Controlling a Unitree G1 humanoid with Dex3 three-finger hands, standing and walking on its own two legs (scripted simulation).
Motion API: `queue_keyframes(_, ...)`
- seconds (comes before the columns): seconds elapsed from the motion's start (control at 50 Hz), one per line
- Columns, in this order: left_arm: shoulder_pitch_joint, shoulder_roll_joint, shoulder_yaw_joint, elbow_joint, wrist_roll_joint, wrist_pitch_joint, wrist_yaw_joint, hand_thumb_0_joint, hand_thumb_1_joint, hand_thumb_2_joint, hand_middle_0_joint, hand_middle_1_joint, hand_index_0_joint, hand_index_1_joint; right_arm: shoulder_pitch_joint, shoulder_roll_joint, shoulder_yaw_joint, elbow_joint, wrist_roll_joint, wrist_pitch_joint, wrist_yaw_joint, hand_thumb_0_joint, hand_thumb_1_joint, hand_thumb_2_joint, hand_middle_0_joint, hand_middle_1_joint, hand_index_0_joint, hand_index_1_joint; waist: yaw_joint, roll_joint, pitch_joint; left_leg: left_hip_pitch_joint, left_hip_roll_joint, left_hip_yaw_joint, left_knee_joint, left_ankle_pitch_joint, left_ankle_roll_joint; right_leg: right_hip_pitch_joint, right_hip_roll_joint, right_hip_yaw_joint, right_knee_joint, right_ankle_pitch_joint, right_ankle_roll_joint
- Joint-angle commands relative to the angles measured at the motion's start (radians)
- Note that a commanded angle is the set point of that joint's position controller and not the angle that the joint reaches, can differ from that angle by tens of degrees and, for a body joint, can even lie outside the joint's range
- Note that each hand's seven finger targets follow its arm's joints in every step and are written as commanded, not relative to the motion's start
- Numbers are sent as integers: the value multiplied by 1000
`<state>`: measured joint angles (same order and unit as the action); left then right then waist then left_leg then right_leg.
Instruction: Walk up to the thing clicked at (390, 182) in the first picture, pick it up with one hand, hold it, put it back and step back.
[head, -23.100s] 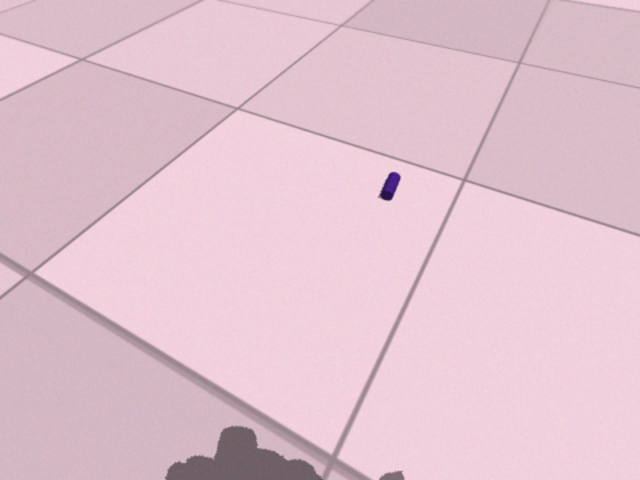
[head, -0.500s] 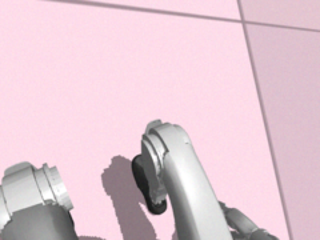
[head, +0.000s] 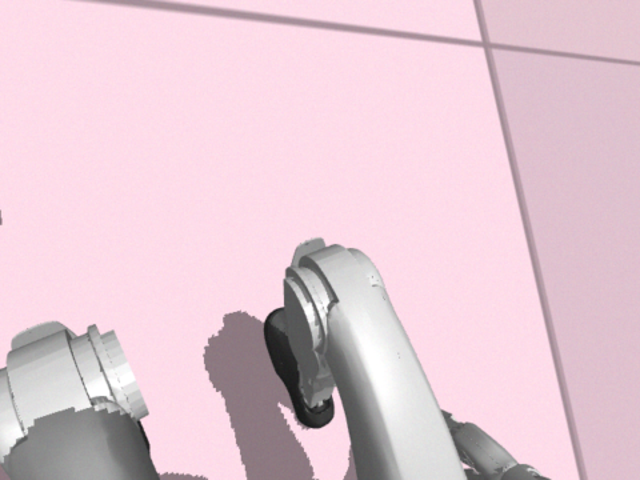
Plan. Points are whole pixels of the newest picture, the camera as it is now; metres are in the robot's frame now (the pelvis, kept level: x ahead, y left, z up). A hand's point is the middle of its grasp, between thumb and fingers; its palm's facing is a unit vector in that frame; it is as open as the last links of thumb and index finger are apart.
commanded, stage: close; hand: left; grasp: from above
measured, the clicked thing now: out of the picture +0.46 +0.32 -0.28
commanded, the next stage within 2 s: settle in 0.44 s
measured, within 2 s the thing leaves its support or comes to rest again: leaves its support in 0.84 s
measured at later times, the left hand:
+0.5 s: hand out of the picture +0.45 +0.31 -0.25, palm faces -0.46 -0.12 -0.88, open 8.4 cm
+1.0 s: hand out of the picture +0.46 +0.32 -0.22, palm faces -0.41 -0.10 -0.91, open 8.3 cm
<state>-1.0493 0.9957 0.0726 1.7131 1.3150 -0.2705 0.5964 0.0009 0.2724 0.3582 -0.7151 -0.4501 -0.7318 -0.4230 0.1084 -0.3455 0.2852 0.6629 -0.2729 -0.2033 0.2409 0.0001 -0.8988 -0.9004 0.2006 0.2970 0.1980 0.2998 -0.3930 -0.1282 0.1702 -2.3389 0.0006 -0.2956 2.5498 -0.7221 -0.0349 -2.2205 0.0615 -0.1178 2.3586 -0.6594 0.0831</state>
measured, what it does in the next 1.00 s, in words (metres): stands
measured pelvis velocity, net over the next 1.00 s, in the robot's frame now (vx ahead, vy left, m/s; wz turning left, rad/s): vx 0.00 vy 0.00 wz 0.01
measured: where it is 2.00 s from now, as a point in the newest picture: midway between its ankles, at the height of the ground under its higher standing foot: (228, 432)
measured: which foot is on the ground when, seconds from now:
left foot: down 0.00-1.00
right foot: down 0.00-1.00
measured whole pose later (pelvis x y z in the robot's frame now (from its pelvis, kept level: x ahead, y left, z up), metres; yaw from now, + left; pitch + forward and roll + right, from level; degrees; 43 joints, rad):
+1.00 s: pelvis +0.00 +0.00 +0.01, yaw +1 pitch +31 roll -14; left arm -0.99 0.91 0.09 1.49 1.29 -0.19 0.49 0.02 0.28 0.11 -0.93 -0.14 -0.96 -0.13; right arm 0.14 -0.34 0.21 0.66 -0.22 -0.18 0.24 0.00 -0.91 -0.90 0.20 0.30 0.20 0.30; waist -0.35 -0.08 0.09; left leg -2.36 -0.01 -0.27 2.51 -0.72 -0.03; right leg -2.24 0.04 -0.11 2.34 -0.67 0.07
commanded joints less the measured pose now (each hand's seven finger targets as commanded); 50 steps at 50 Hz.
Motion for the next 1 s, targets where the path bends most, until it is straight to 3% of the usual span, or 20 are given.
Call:
queue_keyframes(0.0,-251,194,-2,-87,11,-9,56,0,543,406,-887,-433,-908,-411,167,-328,-96,18,-1,1,-16,0,-896,-901,199,300,199,300,-54,523,-628,499,34,131,-268,204,28,316,24,-163,-172,242,-95)
queue_keyframes(0.2,-266,204,-2,-62,13,25,76,0,695,355,-1006,-370,-1029,-347,170,-338,-85,14,-1,-22,1,0,-896,-900,199,300,199,300,-67,520,-600,503,36,127,-266,228,28,313,19,-162,-169,265,-90)
queue_keyframes(0.28,-279,232,7,-51,3,30,75,0,729,349,-1048,-351,-1066,-332,163,-346,-94,8,5,-21,-11,0,-899,-902,199,300,199,300,-65,512,-593,474,37,132,-283,165,31,325,21,-150,-196,218,-93)
queue_keyframes(0.3,-297,203,-16,-86,1,30,67,0,728,348,-1051,-340,-1067,-323,165,-345,-100,3,6,-26,-10,0,-899,-902,199,300,199,300,-66,513,-600,475,34,137,-278,165,32,316,22,-149,-194,220,-92)
queue_keyframes(0.4,-285,219,5,-78,-13,32,63,0,762,325,-1068,-328,-1089,-307,181,-344,-96,7,11,-24,-12,0,-896,-901,199,300,199,300,-66,516,-648,498,37,136,-268,243,33,353,23,-153,-194,281,-91)
queue_keyframes(0.46,-282,227,9,-66,-14,29,59,0,768,333,-1080,-321,-1096,-304,189,-351,-94,6,15,-20,-15,0,-897,-902,199,300,199,300,-69,497,-612,471,35,137,-260,230,34,336,21,-155,-193,268,-93)
queue_keyframes(0.58,-275,238,12,-89,-20,23,41,0,739,317,-1117,-291,-1138,-273,192,-353,-94,-2,12,-15,-20,0,-913,-904,200,300,199,300,-62,505,-627,475,34,143,-258,224,36,354,22,-151,-198,262,-92)
queue_keyframes(0.62,-271,245,13,-97,-19,27,31,0,744,339,-1134,-279,-1148,-268,192,-348,-96,-2,14,-15,-23,0,-915,-905,199,300,199,300,-57,520,-645,499,34,146,-263,236,34,365,22,-148,-199,269,-95)
queue_keyframes(0.64,-309,248,17,-164,-25,20,30,0,764,336,-1149,-275,-1164,-263,191,-349,-99,-15,14,-11,-25,0,-913,-904,199,300,199,300,-53,535,-676,506,33,145,-266,253,34,371,23,-149,-205,284,-95)
queue_keyframes(0.66,-256,254,23,-93,-21,33,23,0,768,329,-1155,-269,-1168,-259,197,-346,-99,-10,16,-7,-27,0,-914,-905,199,300,199,300,-53,526,-662,506,33,147,-278,236,35,381,22,-146,-207,273,-96)
queue_keyframes(0.68,-305,245,15,-190,-30,24,18,0,764,314,-1151,-256,-1165,-245,186,-345,-103,-18,18,-6,-27,0,-913,-905,199,300,199,300,-40,547,-672,501,31,151,-275,239,31,367,20,-147,-203,271,-99)
queue_keyframes(0.74,-276,241,25,-208,-28,29,4,0,771,334,-1162,-248,-1170,-242,185,-344,-112,-11,19,-2,-28,0,-913,-905,199,300,199,300,-29,565,-705,533,30,152,-267,263,26,362,20,-149,-195,282,-106)
queue_keyframes(0.76,-301,265,50,-278,-27,25,5,0,794,311,-1167,-251,-1182,-239,195,-345,-122,-19,24,2,-28,0,-911,-904,199,300,199,300,-18,600,-751,560,28,150,-278,282,22,372,16,-150,-194,293,-108)
queue_keyframes(0.8,-255,236,45,-296,-26,38,-4,0,817,318,-1189,-243,-1202,-233,190,-324,-131,-8,25,9,-23,0,-911,-904,199,300,199,300,7,649,-794,592,28,161,-280,313,19,368,15,-141,-185,319,-111)
queue_keyframes(0.86,-254,202,46,-334,-30,58,-21,0,831,310,-1191,-230,-1205,-219,206,-313,-151,3,35,19,-13,0,-907,-902,200,300,199,300,3,646,-780,565,23,171,-279,311,23,345,14,-135,-189,319,-112)
queue_keyframes(0.88,-264,212,59,-376,-41,61,-27,0,842,335,-1203,-236,-1214,-227,198,-319,-161,-5,44,25,-16,0,-905,-902,199,300,199,300,23,645,-803,565,21,171,-292,310,21,334,12,-135,-197,312,-116)
queue_keyframes(0.94,-261,136,26,-406,-42,82,-68,0,878,337,-1242,-216,-1249,-212,217,-303,-186,4,61,33,-9,0,-907,-902,199,300,199,300,20,639,-795,570,17,177,-304,293,23,302,9,-125,-201,291,-120)
queue_keyframes(0.96,-271,147,40,-458,-55,82,-80,0,894,324,-1247,-222,-1257,-214,220,-305,-198,-2,72,38,-9,0,-907,-902,199,300,199,300,43,655,-836,581,14,174,-320,291,21,299,4,-122,-201,286,-125)
queue_keyframes(0.98,-248,118,28,-463,-59,90,-95,0,908,335,-1263,-226,-1271,-220,215,-294,-204,-10,79,42,-8,0,-909,-904,199,300,199,300,52,662,-858,598,13,181,-327,295,23,311,3,-116,-204,291,-123)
